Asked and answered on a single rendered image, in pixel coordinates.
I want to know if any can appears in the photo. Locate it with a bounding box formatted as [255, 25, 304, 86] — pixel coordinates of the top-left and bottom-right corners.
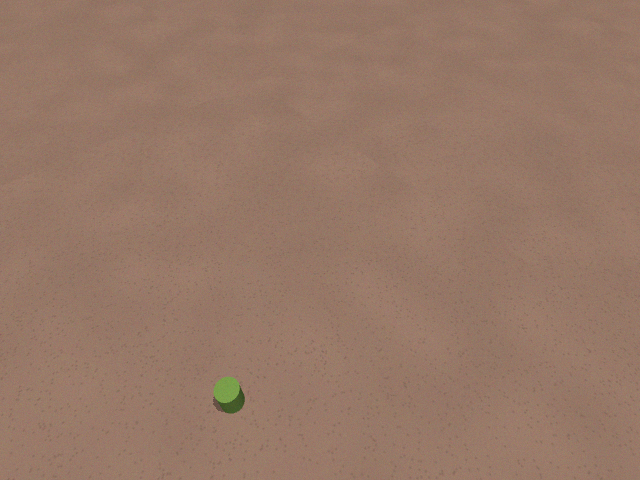
[213, 377, 245, 414]

